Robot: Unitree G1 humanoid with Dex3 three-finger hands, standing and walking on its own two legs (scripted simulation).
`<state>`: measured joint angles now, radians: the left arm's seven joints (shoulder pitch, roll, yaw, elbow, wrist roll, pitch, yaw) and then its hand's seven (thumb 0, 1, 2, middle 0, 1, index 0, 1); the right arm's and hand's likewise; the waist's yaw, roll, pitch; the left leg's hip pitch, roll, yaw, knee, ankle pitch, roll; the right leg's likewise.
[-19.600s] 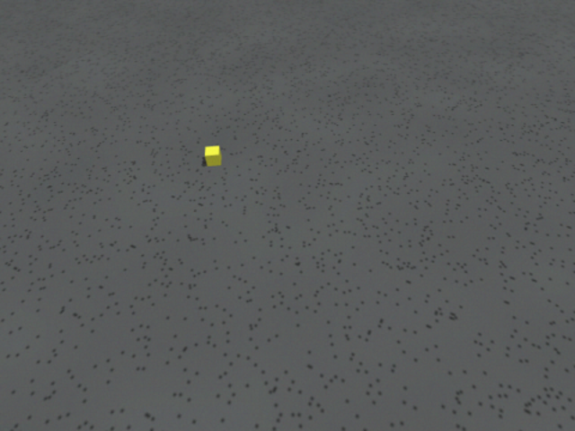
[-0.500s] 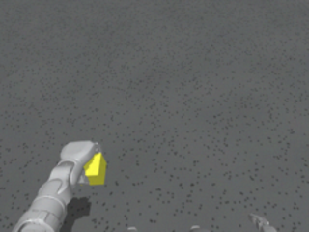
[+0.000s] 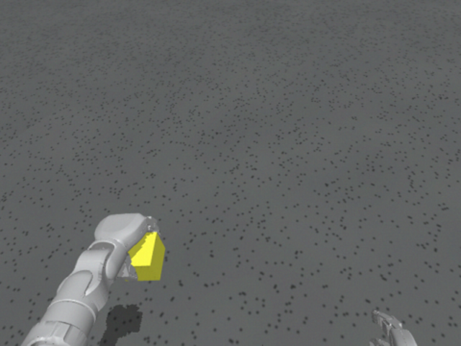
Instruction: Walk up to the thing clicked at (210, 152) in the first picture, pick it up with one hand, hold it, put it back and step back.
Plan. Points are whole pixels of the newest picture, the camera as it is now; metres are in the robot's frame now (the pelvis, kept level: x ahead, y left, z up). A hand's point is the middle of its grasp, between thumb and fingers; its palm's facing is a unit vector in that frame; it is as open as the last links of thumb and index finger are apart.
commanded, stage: hold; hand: left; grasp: from above
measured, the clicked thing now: (141, 256) +0.31 +0.22 -0.08
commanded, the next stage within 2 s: crouch in 1.28 s
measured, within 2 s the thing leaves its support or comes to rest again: neither
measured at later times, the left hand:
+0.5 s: hand (127, 258) +0.28 +0.22 -0.02, palm faces -0.45 -0.04 -0.89, open 9.8 cm
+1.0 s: hand (127, 258) +0.28 +0.22 -0.01, palm faces -0.46 -0.04 -0.89, open 9.8 cm
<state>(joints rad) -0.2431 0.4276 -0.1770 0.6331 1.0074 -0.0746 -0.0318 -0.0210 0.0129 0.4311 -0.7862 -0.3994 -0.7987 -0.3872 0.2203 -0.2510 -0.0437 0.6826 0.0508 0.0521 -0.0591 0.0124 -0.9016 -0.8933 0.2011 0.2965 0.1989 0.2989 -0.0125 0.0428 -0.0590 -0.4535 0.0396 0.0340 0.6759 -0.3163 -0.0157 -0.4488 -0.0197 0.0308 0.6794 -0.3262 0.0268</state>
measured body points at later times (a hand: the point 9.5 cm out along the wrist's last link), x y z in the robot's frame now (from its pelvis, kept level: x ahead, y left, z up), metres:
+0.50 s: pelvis -0.01 +0.00 +0.01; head +0.00 -0.03 +0.46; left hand +0.30 +0.22 +0.03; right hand +0.13 -0.26 -0.11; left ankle +0.01 +0.13 -0.72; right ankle +0.01 -0.14 -0.72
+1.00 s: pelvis -0.01 +0.00 +0.01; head +0.00 -0.03 +0.46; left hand +0.30 +0.22 +0.04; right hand +0.14 -0.26 -0.10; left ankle +0.01 +0.13 -0.72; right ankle +0.01 -0.14 -0.72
